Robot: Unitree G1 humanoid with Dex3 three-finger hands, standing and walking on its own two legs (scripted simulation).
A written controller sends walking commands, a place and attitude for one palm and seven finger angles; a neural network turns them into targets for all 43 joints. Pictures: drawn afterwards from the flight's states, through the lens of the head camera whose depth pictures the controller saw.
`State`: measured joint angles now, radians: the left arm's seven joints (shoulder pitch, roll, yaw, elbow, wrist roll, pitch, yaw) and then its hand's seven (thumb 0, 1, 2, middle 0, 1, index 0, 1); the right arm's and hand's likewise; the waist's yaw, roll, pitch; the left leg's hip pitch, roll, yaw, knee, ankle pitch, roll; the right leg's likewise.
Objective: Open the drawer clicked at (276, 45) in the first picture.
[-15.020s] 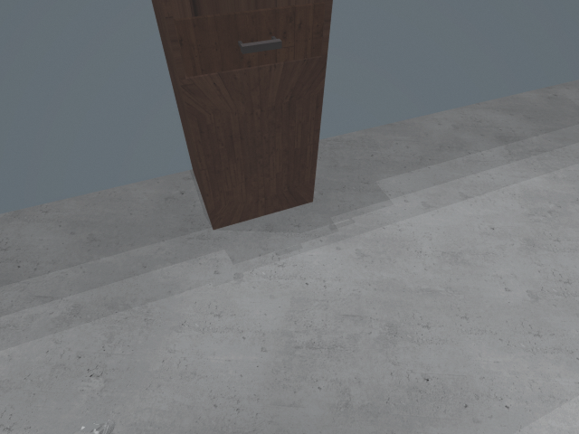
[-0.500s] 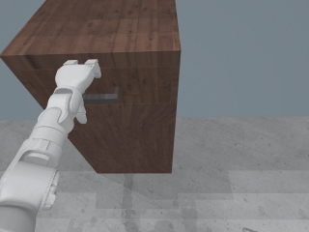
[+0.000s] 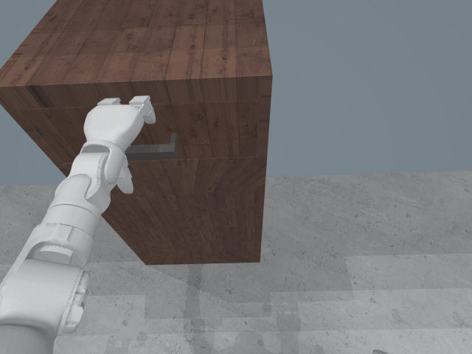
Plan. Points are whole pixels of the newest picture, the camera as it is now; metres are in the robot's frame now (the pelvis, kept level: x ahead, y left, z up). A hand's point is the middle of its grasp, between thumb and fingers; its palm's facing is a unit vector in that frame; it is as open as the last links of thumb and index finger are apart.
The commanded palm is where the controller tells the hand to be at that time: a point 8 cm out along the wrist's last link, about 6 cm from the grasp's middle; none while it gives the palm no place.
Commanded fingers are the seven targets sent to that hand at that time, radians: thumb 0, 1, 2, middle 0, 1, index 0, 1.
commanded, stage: move the hooked fingers above the handle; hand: left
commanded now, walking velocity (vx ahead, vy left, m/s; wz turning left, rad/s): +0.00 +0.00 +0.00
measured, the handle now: (147, 145) +0.50 +0.20 +0.04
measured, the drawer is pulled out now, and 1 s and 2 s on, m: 0.00 0.00 0.00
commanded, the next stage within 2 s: lower the fingers behind the handle in 1.94 s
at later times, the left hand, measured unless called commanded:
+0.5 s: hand (133, 141) +0.46 +0.19 +0.10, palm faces +0.03 -0.02 -1.00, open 13.7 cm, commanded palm +0.43 +0.22 +0.16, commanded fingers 0.00 -0.50 0.30 -0.30 -1.20 -0.30 -1.20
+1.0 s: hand (131, 143) +0.45 +0.20 +0.10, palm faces +0.03 -0.03 -1.00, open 13.8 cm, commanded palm +0.43 +0.22 +0.16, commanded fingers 0.00 -0.50 0.30 -0.30 -1.20 -0.30 -1.20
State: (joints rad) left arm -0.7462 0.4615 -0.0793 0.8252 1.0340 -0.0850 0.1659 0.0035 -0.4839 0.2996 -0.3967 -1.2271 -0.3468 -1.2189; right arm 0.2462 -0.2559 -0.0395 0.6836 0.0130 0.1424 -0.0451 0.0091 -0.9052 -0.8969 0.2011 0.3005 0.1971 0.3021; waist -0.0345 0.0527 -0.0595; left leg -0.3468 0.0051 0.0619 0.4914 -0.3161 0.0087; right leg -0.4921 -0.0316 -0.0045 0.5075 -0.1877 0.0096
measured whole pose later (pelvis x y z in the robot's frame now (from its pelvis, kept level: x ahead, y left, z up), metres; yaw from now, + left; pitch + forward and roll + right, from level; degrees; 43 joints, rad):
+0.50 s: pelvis +0.00 +0.00 +0.00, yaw +1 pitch +10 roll +1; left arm -0.76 0.44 -0.10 0.81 1.03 -0.10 0.17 0.00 -0.48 0.30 -0.39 -1.25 -0.33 -1.21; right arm 0.25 -0.26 -0.04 0.69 0.01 0.14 -0.04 0.01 -0.91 -0.90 0.20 0.30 0.20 0.30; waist -0.02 0.06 -0.07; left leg -0.35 0.01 0.05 0.50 -0.32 0.00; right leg -0.49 -0.03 -0.02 0.52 -0.20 0.00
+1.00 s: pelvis +0.00 +0.00 +0.00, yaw +1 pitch +10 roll +0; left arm -0.79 0.45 -0.12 0.83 1.03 -0.13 0.17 0.00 -0.49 0.30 -0.34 -1.21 -0.32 -1.20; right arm 0.26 -0.28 -0.05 0.70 0.00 0.12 -0.05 0.01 -0.91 -0.90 0.20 0.30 0.20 0.30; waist -0.03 0.04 -0.06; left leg -0.38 0.00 0.04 0.53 -0.32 0.01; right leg -0.51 -0.04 -0.03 0.53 -0.20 0.01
